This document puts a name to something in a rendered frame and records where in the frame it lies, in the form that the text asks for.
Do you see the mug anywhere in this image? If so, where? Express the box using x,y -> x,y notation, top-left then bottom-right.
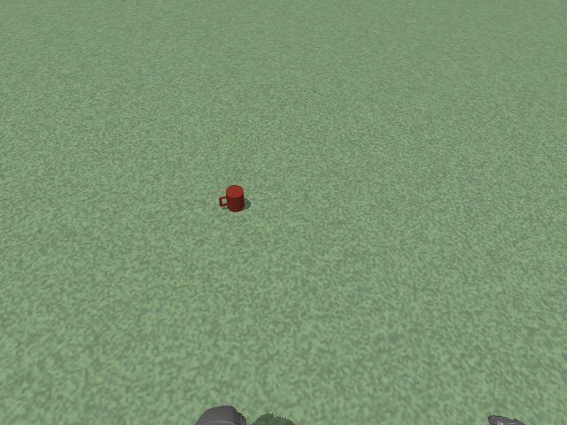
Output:
219,185 -> 245,212

